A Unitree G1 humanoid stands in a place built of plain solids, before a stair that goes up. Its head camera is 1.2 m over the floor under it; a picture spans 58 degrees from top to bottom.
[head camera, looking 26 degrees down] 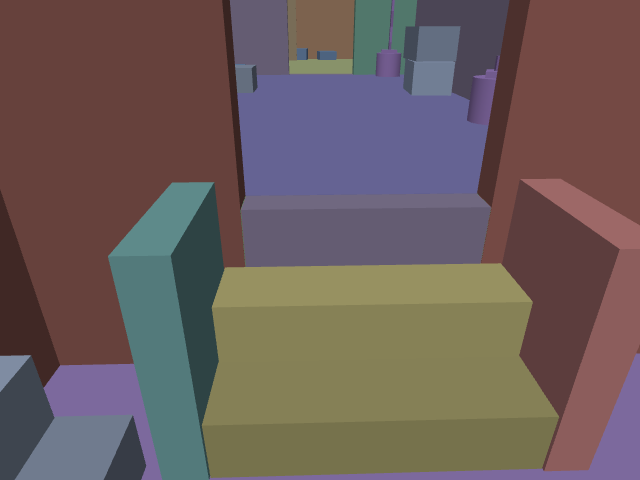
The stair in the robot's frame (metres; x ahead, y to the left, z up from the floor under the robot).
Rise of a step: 0.22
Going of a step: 0.25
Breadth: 1.00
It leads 2 degrees to the left of straight ahead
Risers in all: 3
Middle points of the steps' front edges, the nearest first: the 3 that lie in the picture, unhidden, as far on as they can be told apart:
0.86 -0.17 0.22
1.11 -0.17 0.44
1.36 -0.16 0.66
